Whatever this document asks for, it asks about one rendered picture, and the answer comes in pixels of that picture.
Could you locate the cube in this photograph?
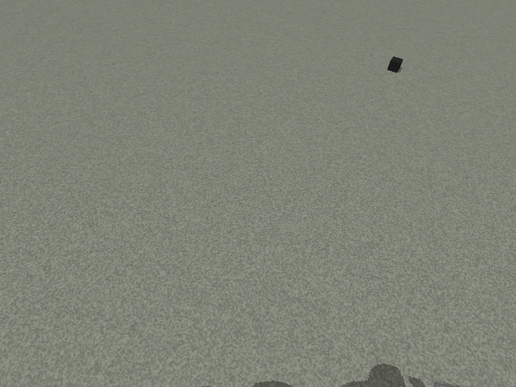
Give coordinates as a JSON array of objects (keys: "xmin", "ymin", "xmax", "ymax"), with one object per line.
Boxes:
[{"xmin": 387, "ymin": 56, "xmax": 403, "ymax": 73}]

